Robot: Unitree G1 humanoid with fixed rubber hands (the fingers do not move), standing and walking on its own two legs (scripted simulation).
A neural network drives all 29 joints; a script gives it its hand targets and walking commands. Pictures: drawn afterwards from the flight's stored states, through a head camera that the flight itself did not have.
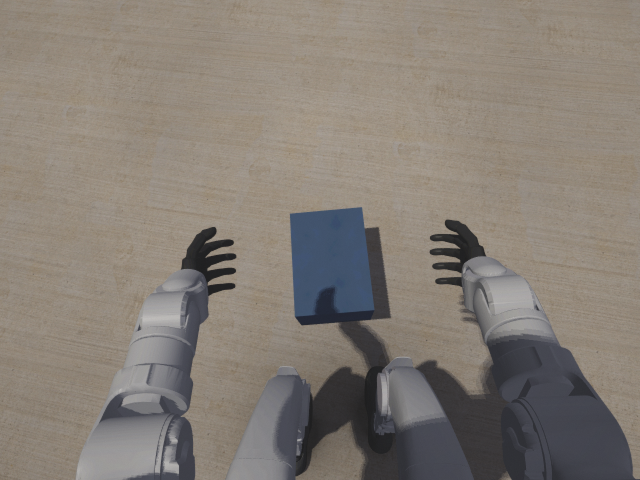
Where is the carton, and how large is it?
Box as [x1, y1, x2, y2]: [290, 207, 373, 324]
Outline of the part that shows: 361,207 290,214 295,317 301,324 370,319 373,312 373,302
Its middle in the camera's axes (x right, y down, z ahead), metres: +0.03 +0.08 +1.06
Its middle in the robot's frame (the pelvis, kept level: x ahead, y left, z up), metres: +0.52 +0.04 -0.60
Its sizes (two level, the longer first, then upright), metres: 0.277 0.195 0.156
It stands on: the floor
